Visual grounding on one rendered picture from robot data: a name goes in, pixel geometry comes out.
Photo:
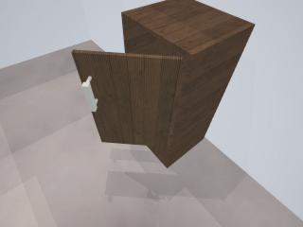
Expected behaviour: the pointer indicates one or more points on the handle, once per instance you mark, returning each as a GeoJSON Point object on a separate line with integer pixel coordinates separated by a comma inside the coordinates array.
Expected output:
{"type": "Point", "coordinates": [89, 96]}

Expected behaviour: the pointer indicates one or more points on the cupboard door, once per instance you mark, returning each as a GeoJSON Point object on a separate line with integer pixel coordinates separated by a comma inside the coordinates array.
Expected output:
{"type": "Point", "coordinates": [136, 94]}

